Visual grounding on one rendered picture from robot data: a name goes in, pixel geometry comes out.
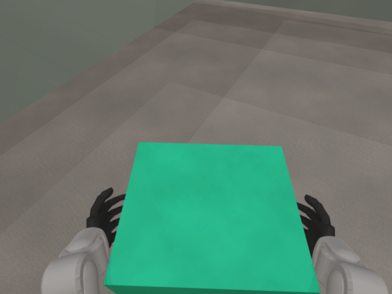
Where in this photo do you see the robot right forearm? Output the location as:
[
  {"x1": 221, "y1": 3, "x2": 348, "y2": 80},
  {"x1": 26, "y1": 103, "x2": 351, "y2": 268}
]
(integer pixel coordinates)
[{"x1": 312, "y1": 236, "x2": 389, "y2": 294}]

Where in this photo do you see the carton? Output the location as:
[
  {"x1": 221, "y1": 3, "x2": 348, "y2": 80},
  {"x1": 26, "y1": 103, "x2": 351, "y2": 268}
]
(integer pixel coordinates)
[{"x1": 104, "y1": 142, "x2": 320, "y2": 294}]

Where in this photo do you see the right robot hand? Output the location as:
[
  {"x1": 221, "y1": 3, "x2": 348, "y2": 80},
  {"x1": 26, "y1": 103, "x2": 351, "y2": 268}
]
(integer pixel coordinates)
[{"x1": 297, "y1": 195, "x2": 335, "y2": 258}]

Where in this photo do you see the left robot hand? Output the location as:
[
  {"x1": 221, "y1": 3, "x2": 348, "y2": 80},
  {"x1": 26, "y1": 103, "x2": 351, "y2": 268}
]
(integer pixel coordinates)
[{"x1": 86, "y1": 187, "x2": 126, "y2": 248}]

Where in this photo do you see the robot left forearm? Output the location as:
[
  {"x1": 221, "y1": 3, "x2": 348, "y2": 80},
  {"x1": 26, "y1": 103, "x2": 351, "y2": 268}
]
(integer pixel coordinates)
[{"x1": 40, "y1": 227, "x2": 110, "y2": 294}]

